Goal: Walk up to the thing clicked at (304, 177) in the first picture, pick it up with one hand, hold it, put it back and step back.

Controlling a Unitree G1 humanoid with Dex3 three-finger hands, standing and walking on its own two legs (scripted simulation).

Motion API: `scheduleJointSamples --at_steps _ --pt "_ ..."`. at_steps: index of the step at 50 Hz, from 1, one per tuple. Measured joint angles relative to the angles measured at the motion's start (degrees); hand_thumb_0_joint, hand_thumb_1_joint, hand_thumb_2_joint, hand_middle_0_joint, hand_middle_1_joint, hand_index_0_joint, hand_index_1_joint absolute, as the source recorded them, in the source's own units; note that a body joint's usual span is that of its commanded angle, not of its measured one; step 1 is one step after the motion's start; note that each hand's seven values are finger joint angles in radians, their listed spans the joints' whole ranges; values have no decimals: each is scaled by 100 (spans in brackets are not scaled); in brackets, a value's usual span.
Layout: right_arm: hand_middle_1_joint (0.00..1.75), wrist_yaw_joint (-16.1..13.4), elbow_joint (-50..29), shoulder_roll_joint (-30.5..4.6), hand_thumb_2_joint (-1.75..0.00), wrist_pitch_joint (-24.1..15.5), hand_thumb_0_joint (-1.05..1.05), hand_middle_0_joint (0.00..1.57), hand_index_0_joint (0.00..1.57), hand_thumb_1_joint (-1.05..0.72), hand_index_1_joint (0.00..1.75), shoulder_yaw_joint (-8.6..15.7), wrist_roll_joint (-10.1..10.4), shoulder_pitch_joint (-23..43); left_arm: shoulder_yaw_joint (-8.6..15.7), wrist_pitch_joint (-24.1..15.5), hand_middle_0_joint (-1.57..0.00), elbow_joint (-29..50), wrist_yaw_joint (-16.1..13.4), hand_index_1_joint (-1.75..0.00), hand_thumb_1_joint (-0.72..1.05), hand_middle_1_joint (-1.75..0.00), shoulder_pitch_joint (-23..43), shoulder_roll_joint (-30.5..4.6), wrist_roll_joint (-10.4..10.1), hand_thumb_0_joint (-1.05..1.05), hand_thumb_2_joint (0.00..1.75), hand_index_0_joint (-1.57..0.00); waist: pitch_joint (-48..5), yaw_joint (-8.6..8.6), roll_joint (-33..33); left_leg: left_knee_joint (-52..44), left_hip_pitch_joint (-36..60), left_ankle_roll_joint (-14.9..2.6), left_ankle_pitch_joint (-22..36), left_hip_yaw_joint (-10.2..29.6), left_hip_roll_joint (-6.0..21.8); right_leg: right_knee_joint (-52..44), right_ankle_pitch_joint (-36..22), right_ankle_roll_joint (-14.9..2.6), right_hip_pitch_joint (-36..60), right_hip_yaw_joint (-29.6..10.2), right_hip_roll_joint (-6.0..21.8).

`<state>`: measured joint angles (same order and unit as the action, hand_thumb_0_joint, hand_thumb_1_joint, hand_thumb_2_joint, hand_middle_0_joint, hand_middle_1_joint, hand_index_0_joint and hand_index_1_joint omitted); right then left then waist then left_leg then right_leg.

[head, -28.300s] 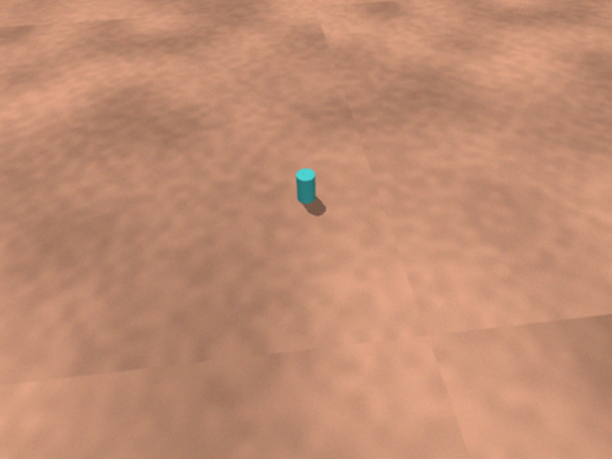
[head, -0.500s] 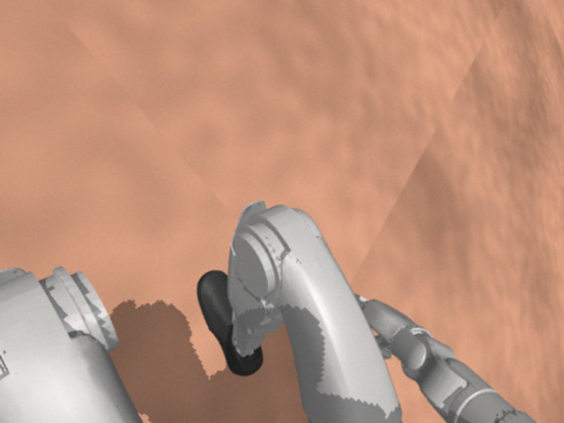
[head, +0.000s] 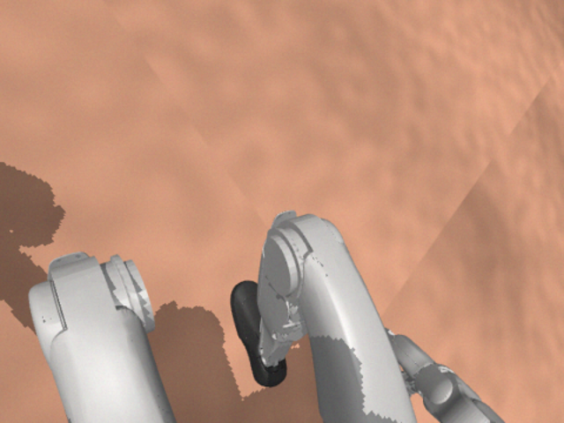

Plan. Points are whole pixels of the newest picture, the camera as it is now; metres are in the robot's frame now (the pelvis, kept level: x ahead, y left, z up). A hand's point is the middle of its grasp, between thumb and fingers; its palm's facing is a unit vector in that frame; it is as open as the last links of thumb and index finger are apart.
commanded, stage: settle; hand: left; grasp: from the side
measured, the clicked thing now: out of the picture +0.49 +0.40 -0.16
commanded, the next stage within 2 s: lift in 1.18 s
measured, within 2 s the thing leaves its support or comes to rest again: neither
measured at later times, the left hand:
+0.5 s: hand out of the picture +0.46 +0.38 -0.04, palm faces +0.45 -0.88 -0.11, open 7.5 cm
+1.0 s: hand out of the picture +0.47 +0.36 -0.01, palm faces +0.46 -0.88 -0.06, open 7.6 cm
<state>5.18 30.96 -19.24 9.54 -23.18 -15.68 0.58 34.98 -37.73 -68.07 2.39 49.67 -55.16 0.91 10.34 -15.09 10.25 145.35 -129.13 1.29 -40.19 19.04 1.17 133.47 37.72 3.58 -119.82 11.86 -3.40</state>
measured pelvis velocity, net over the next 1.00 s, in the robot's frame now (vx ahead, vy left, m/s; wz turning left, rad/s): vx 0.01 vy -0.01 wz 0.11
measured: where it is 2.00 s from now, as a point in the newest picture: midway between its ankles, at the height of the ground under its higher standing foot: (198, 381)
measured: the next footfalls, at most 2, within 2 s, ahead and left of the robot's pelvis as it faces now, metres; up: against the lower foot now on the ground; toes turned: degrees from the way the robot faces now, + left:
none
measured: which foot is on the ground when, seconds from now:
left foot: down 0.00-1.00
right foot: down 0.00-1.00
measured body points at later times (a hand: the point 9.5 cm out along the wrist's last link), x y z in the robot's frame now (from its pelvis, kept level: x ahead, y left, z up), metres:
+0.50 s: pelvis +0.01 -0.01 +0.03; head +0.23 +0.13 +0.39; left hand +0.43 +0.43 -0.03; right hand +0.14 -0.26 -0.06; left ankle +0.07 +0.13 -0.28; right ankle +0.13 -0.13 -0.28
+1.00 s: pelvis +0.01 -0.01 +0.04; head +0.23 +0.10 +0.41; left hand +0.44 +0.40 +0.00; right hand +0.12 -0.27 -0.06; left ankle +0.07 +0.13 -0.28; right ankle +0.13 -0.13 -0.28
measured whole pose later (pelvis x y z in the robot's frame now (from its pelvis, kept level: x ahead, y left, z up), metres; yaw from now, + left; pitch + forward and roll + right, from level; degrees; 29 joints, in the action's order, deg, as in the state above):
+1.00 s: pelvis +0.01 -0.01 +0.04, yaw +6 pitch +32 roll -9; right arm 2.8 36.7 -16.2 5.5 -8.4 -7.1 -7.9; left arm 35.4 -25.7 -55.9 7.0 45.3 -37.2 -1.0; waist -1.5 -12.0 2.3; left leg 134.3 -128.1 1.7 -39.1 10.5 1.7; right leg 129.2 39.3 1.7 -122.6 5.8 -0.8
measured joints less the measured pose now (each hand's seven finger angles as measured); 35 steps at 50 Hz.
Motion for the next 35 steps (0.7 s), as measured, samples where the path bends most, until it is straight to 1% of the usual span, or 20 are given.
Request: scheduleJointSamples --at_steps 2,4,7,9,15,18,21,26,28,33,35 --pt "30 -6 25 -17 -90 -14 0 20 20 -92 30 140 114 -103 -83 172 -56 77 82 -139 -44 -93 -86 79 -54 -1 94 -124 -156 35 -173 -67 -43 -32 36 -83 0 -25 1 -8 -42 -54 26" --pt "30 -13 58 -41 -90 -43 0 20 20 -91 30 275 238 -193 -157 294 -57 77 189 -140 -44 -92 -163 171 -172 -1 94 -125 -293 79 -335 -124 -87 -73 72 -173 7 -40 0 -4 -90 -117 45" --pt "30 -18 122 -65 -90 -106 0 20 20 -91 30 445 402 -294 -169 448 -57 110 359 -140 -44 -91 -281 349 -364 -1 94 -125 -427 159 -504 -184 -134 -131 115 -287 31 -52 -18 28 -155 -205 53" --pt "30 -20 153 -62 -90 -138 0 20 20 -90 30 537 487 -349 -159 501 -57 131 444 -139 -44 -92 -348 459 -413 -1 94 -125 -483 197 -556 -216 -157 -154 141 -356 42 -48 -27 27 -196 -258 61" --pt "30 -47 211 48 -89 -203 0 20 20 -89 30 762 653 -524 -168 722 -56 433 477 -138 -43 -93 -503 865 -317 -1 93 -124 -628 300 -501 -348 -163 -121 151 -521 55 -38 6 -47 -294 -385 107" --pt "30 -76 248 130 -89 -235 0 20 20 -88 30 851 702 -574 -133 813 -56 725 471 -137 -43 -94 -614 1090 -327 -1 93 -123 -724 303 -462 -448 -133 -79 121 -578 32 -65 72 -58 -296 -426 156" --pt "30 -119 291 211 -89 -266 0 20 20 -89 30 951 726 -595 -117 898 -55 1027 489 -137 -43 -94 -695 1233 -295 -1 93 -123 -833 293 -440 -570 -85 -36 75 -631 26 -121 140 -91 -288 -460 192" --pt "30 -173 397 248 -90 -307 0 20 20 -89 30 1125 726 -586 -161 1031 -55 1329 452 -137 -43 -94 -607 1292 -194 -1 93 -121 -973 295 -552 -772 -4 3 22 -698 10 -243 235 -125 -241 -498 247" --pt "30 -179 423 221 -90 -315 0 20 20 -89 30 1170 736 -573 -151 1040 -56 1263 446 -137 -43 -94 -482 1253 -225 -1 93 -121 -1010 294 -644 -828 15 5 16 -716 6 -284 252 -129 -227 -507 259" --pt "30 -185 450 142 -90 -349 0 20 20 -90 30 1263 793 -571 -20 997 -56 839 537 -138 -44 -94 -154 1123 -437 -1 93 -121 -1049 285 -866 -897 20 -14 17 -745 30 -344 240 -114 -241 -529 248" --pt "30 -181 436 118 -90 -353 0 20 20 -89 30 1294 807 -607 -17 997 -56 724 607 -138 -44 -94 -100 1098 -433 -1 93 -120 -1051 288 -916 -910 17 -17 21 -766 47 -349 225 -114 -264 -548 237"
